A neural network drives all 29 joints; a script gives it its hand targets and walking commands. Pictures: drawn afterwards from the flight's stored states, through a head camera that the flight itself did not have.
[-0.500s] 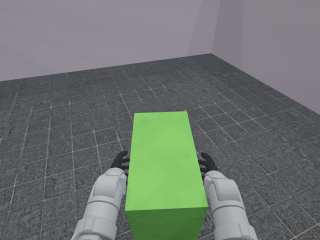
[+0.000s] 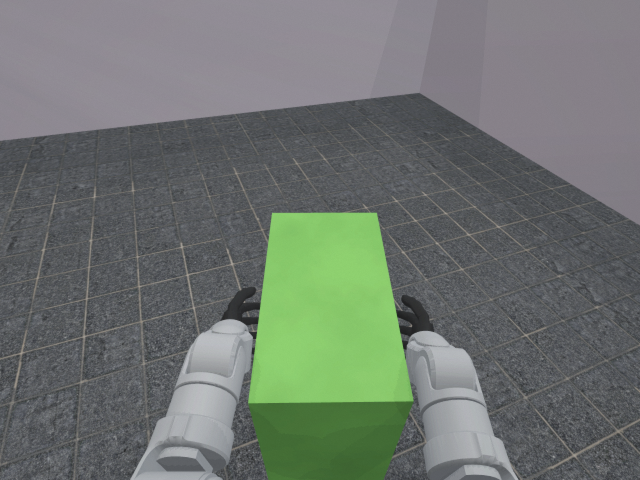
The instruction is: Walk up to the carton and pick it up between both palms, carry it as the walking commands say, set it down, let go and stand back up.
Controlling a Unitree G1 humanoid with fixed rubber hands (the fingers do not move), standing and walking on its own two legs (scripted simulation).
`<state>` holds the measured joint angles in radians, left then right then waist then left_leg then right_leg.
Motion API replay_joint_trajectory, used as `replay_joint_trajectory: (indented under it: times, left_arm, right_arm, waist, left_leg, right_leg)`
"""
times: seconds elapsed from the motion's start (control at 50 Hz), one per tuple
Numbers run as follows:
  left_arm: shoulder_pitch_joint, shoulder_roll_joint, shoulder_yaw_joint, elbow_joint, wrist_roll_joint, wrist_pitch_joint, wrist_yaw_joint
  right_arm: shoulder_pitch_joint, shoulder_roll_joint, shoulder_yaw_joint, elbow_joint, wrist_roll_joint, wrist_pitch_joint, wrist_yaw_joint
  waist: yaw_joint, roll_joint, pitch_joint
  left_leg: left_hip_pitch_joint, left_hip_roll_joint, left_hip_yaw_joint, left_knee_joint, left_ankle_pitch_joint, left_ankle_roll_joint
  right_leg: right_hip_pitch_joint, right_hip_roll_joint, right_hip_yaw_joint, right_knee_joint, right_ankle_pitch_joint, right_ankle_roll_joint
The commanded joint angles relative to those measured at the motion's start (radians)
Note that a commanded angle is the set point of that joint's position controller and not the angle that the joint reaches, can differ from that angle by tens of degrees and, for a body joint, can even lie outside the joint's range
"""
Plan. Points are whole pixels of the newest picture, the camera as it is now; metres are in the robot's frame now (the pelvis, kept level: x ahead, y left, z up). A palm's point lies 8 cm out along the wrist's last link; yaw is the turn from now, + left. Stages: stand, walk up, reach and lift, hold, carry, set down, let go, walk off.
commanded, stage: reach and lift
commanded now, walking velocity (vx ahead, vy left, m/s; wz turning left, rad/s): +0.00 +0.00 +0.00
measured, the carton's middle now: (325, 342) +0.33 +0.00 -0.01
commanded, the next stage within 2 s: hold in 0.36 s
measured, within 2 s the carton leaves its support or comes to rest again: neither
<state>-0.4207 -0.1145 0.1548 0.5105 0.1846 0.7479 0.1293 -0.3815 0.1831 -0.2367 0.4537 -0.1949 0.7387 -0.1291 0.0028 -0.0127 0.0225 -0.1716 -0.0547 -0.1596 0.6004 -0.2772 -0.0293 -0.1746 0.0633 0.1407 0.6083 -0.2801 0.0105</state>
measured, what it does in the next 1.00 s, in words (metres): stands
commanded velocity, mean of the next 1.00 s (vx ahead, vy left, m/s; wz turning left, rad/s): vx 0.00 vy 0.00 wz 0.00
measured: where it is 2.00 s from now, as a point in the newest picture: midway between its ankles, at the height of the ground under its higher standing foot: outside the picture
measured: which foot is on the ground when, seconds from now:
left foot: down 0.00-1.00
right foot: down 0.00-1.00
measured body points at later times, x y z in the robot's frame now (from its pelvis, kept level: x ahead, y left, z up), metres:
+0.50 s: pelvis +0.00 +0.00 +0.00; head -0.07 +0.00 +0.44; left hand +0.30 +0.13 +0.04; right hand +0.30 -0.13 +0.04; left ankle +0.04 +0.14 -0.73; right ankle +0.04 -0.13 -0.73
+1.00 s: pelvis -0.01 +0.00 +0.00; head -0.08 +0.00 +0.44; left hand +0.30 +0.13 +0.04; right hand +0.29 -0.13 +0.04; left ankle +0.04 +0.14 -0.73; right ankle +0.04 -0.12 -0.73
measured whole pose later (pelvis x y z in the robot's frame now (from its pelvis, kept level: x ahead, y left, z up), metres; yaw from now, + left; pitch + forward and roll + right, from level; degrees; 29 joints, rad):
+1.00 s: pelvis -0.01 +0.00 +0.00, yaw +0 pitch -10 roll +0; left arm -0.37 -0.12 0.14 0.47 0.18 0.78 0.13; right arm -0.35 0.18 -0.21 0.43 -0.19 0.78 -0.13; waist 0.00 -0.01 -0.01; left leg -0.18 -0.05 -0.16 0.62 -0.28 -0.04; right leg -0.18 0.06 0.13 0.64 -0.29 0.00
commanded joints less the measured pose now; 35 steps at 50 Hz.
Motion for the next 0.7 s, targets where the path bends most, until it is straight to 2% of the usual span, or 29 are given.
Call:
replay_joint_trajectory:
  times: [0.0, 0.02, 0.06, 0.08, 0.1, 0.12, 0.14, 0.16, 0.18, 0.2, 0.22, 0.26, 0.28, 0.3, 0.34, 0.36, 0.38, 0.4, 0.42, 0.44, 0.46, 0.48, 0.5, 0.52, 0.6, 0.62, 0.64, 0.66, 0.68]
  left_arm:
    - [-0.801, -1.218, -0.538, -0.212, -0.300, -0.103, -0.294]
    - [-0.849, -1.203, -0.547, -0.258, -0.324, -0.110, -0.295]
    - [-0.826, -1.188, -0.551, -0.260, -0.303, -0.104, -0.295]
    - [-0.824, -1.213, -0.547, -0.252, -0.309, -0.099, -0.295]
    - [-0.803, -1.216, -0.543, -0.214, -0.307, -0.095, -0.299]
    - [-0.795, -1.216, -0.539, -0.222, -0.303, -0.095, -0.299]
    - [-0.785, -1.201, -0.546, -0.236, -0.301, -0.093, -0.293]
    - [-0.773, -1.215, -0.543, -0.219, -0.297, -0.088, -0.295]
    - [-0.761, -1.200, -0.540, -0.219, -0.295, -0.084, -0.294]
    - [-0.775, -1.211, -0.551, -0.232, -0.302, -0.081, -0.296]
    - [-0.782, -1.195, -0.559, -0.268, -0.299, -0.090, -0.296]
    - [-0.770, -1.219, -0.578, -0.272, -0.322, -0.086, -0.295]
    - [-0.721, -1.215, -0.563, -0.252, -0.297, -0.078, -0.297]
    - [-0.724, -1.223, -0.576, -0.273, -0.317, -0.082, -0.296]
    - [-0.721, -1.206, -0.565, -0.269, -0.307, -0.078, -0.297]
    - [-0.774, -1.209, -0.589, -0.325, -0.321, -0.085, -0.299]
    - [-0.743, -1.213, -0.600, -0.312, -0.318, -0.081, -0.297]
    - [-0.774, -1.219, -0.610, -0.340, -0.334, -0.081, -0.296]
    - [-0.739, -1.201, -0.597, -0.303, -0.311, -0.077, -0.296]
    - [-0.739, -1.222, -0.600, -0.319, -0.320, -0.076, -0.294]
    - [-0.766, -1.200, -0.611, -0.361, -0.329, -0.079, -0.290]
    - [-0.769, -1.207, -0.615, -0.369, -0.332, -0.081, -0.291]
    - [-0.774, -1.202, -0.618, -0.369, -0.336, -0.077, -0.292]
    - [-0.757, -1.214, -0.614, -0.330, -0.336, -0.074, -0.293]
    - [-0.749, -1.203, -0.592, -0.308, -0.327, -0.074, -0.304]
    - [-0.808, -1.201, -0.620, -0.363, -0.342, -0.083, -0.302]
    - [-0.776, -1.226, -0.624, -0.347, -0.345, -0.079, -0.302]
    - [-0.732, -1.225, -0.594, -0.299, -0.328, -0.072, -0.303]
    - [-0.758, -1.205, -0.587, -0.306, -0.326, -0.074, -0.302]
  right_arm:
    - [-0.919, 1.135, 0.651, -0.211, 0.339, -0.082, 0.273]
    - [-0.863, 1.159, 0.643, -0.169, 0.328, -0.073, 0.271]
    - [-0.832, 1.166, 0.640, -0.140, 0.321, -0.063, 0.269]
    - [-0.861, 1.152, 0.629, -0.175, 0.319, -0.069, 0.265]
    - [-0.863, 1.148, 0.647, -0.183, 0.318, -0.064, 0.266]
    - [-0.875, 1.143, 0.632, -0.182, 0.324, -0.069, 0.268]
    - [-0.827, 1.143, 0.636, -0.153, 0.315, -0.060, 0.271]
    - [-0.863, 1.143, 0.646, -0.194, 0.322, -0.063, 0.272]
    - [-0.821, 1.141, 0.641, -0.159, 0.317, -0.056, 0.273]
    - [-0.799, 1.145, 0.620, -0.146, 0.304, -0.055, 0.272]
    - [-0.802, 1.152, 0.644, -0.162, 0.312, -0.057, 0.275]
    - [-0.767, 1.146, 0.641, -0.175, 0.305, -0.056, 0.273]
    - [-0.786, 1.148, 0.653, -0.203, 0.316, -0.050, 0.276]
    - [-0.749, 1.146, 0.660, -0.206, 0.311, -0.047, 0.277]
    - [-0.748, 1.151, 0.645, -0.190, 0.304, -0.045, 0.278]
    - [-0.736, 1.152, 0.632, -0.184, 0.303, -0.049, 0.281]
    - [-0.742, 1.152, 0.653, -0.206, 0.311, -0.052, 0.281]
    - [-0.741, 1.148, 0.641, -0.195, 0.310, -0.048, 0.284]
    - [-0.750, 1.164, 0.657, -0.202, 0.319, -0.048, 0.288]
    - [-0.768, 1.164, 0.662, -0.229, 0.331, -0.048, 0.292]
    - [-0.710, 1.182, 0.658, -0.187, 0.331, -0.041, 0.294]
    - [-0.749, 1.176, 0.669, -0.220, 0.341, -0.044, 0.294]
    - [-0.694, 1.171, 0.648, -0.172, 0.324, -0.040, 0.294]
    - [-0.731, 1.171, 0.659, -0.204, 0.328, -0.042, 0.296]
    - [-0.704, 1.166, 0.639, -0.156, 0.310, -0.035, 0.293]
    - [-0.743, 1.173, 0.650, -0.181, 0.326, -0.044, 0.299]
    - [-0.715, 1.169, 0.650, -0.184, 0.326, -0.046, 0.297]
    - [-0.776, 1.165, 0.674, -0.250, 0.340, -0.046, 0.294]
    - [-0.758, 1.177, 0.666, -0.216, 0.331, -0.037, 0.294]
  waist:
    - [0.014, 0.037, -0.486]
    - [0.002, 0.002, -0.501]
    - [0.007, 0.020, -0.492]
    - [-0.004, 0.036, -0.481]
    - [0.000, -0.001, -0.471]
    - [0.005, 0.046, -0.460]
    - [0.000, 0.014, -0.452]
    - [0.009, 0.022, -0.454]
    - [0.005, 0.025, -0.434]
    - [-0.010, 0.031, -0.416]
    - [0.001, 0.034, -0.453]
    - [-0.016, 0.012, -0.453]
    - [-0.001, 0.010, -0.449]
    - [-0.008, -0.009, -0.452]
    - [-0.007, 0.001, -0.411]
    - [-0.016, 0.016, -0.433]
    - [-0.007, 0.025, -0.424]
    - [-0.019, 0.019, -0.421]
    - [0.002, 0.013, -0.412]
    - [0.006, 0.019, -0.425]
    - [-0.003, 0.037, -0.426]
    - [0.000, 0.028, -0.437]
    - [-0.011, 0.050, -0.408]
    - [-0.007, 0.017, -0.406]
    - [-0.013, 0.009, -0.387]
    - [-0.010, 0.036, -0.439]
    - [-0.016, 0.046, -0.443]
    - [0.002, 0.005, -0.428]
    - [0.006, -0.006, -0.423]
  left_leg:
    - [0.065, -0.033, 0.076, -0.110, 0.114, 0.019]
    - [0.087, -0.032, 0.074, -0.107, 0.128, 0.021]
    - [0.078, -0.035, 0.075, -0.108, 0.129, 0.023]
    - [0.079, -0.038, 0.077, -0.108, 0.121, 0.020]
    - [0.081, -0.034, 0.078, -0.107, 0.109, 0.023]
    - [0.075, -0.033, 0.073, -0.115, 0.122, 0.015]
    - [0.069, -0.030, 0.073, -0.117, 0.118, 0.024]
    - [0.056, -0.035, 0.077, -0.120, 0.110, 0.023]
    - [0.072, -0.035, 0.074, -0.121, 0.118, 0.022]
    - [0.069, -0.035, 0.079, -0.122, 0.114, 0.019]
    - [0.069, -0.033, 0.074, -0.125, 0.123, 0.019]
    - [0.096, -0.029, 0.067, -0.122, 0.158, 0.019]
    - [0.081, -0.031, 0.067, -0.126, 0.143, 0.024]
    - [0.087, -0.027, 0.065, -0.129, 0.153, 0.023]
    - [0.077, -0.026, 0.066, -0.138, 0.118, 0.023]
    - [0.089, -0.024, 0.066, -0.125, 0.108, 0.021]
    - [0.067, -0.032, 0.069, -0.134, 0.113, 0.021]
    - [0.073, -0.022, 0.065, -0.139, 0.097, 0.018]
    - [0.068, -0.026, 0.062, -0.137, 0.086, 0.025]
    - [0.067, -0.028, 0.068, -0.130, 0.106, 0.024]
    - [0.068, -0.026, 0.066, -0.134, 0.104, 0.022]
    - [0.061, -0.024, 0.066, -0.129, 0.089, 0.023]
    - [0.063, -0.021, 0.064, -0.136, 0.069, 0.016]
    - [0.060, -0.018, 0.065, -0.133, 0.044, 0.020]
    - [0.055, -0.024, 0.062, -0.137, 0.044, 0.023]
    - [0.065, -0.021, 0.066, -0.127, 0.049, 0.018]
    - [0.057, -0.024, 0.065, -0.124, 0.078, 0.016]
    - [0.056, -0.027, 0.070, -0.122, 0.080, 0.022]
    - [0.065, -0.028, 0.069, -0.123, 0.075, 0.025]
  right_leg:
    - [0.098, 0.011, -0.064, -0.127, 0.116, 0.006]
    - [0.092, 0.013, -0.060, -0.127, 0.126, 0.008]
    - [0.099, 0.005, -0.053, -0.126, 0.140, 0.009]
    - [0.094, 0.008, -0.055, -0.126, 0.123, 0.005]
    - [0.070, 0.014, -0.063, -0.131, 0.093, 0.009]
    - [0.078, 0.012, -0.065, -0.130, 0.116, 0.003]
    - [0.085, 0.012, -0.062, -0.134, 0.121, 0.005]
    - [0.097, 0.014, -0.065, -0.129, 0.120, 0.007]
    - [0.078, 0.010, -0.060, -0.136, 0.124, 0.006]
    - [0.067, 0.016, -0.064, -0.142, 0.111, 0.003]
    - [0.096, 0.016, -0.067, -0.132, 0.135, 0.005]
    - [0.085, 0.015, -0.061, -0.134, 0.164, -0.003]
    - [0.094, 0.015, -0.070, -0.131, 0.154, 0.008]
    - [0.100, 0.020, -0.071, -0.133, 0.161, 0.006]
    - [0.080, 0.015, -0.068, -0.141, 0.128, 0.006]
    - [0.071, 0.019, -0.059, -0.134, 0.110, 0.002]
    - [0.085, 0.017, -0.062, -0.138, 0.125, 0.002]
    - [0.074, 0.023, -0.065, -0.137, 0.107, -0.002]
    - [0.072, 0.019, -0.064, -0.137, 0.102, 0.001]
    - [0.079, 0.019, -0.064, -0.133, 0.118, 0.003]
    - [0.074, 0.017, -0.064, -0.130, 0.128, -0.001]
    - [0.070, 0.016, -0.062, -0.128, 0.102, 0.003]
    - [0.055, 0.013, -0.057, -0.133, 0.095, -0.007]
    - [0.051, 0.014, -0.059, -0.137, 0.058, -0.002]
    - [0.045, 0.011, -0.060, -0.150, 0.046, 0.000]
    - [0.059, 0.015, -0.061, -0.129, 0.065, -0.002]
    - [0.072, 0.008, -0.056, -0.129, 0.099, -0.005]
    - [0.074, 0.010, -0.067, -0.134, 0.088, 0.007]
    - [0.060, 0.012, -0.066, -0.132, 0.081, 0.008]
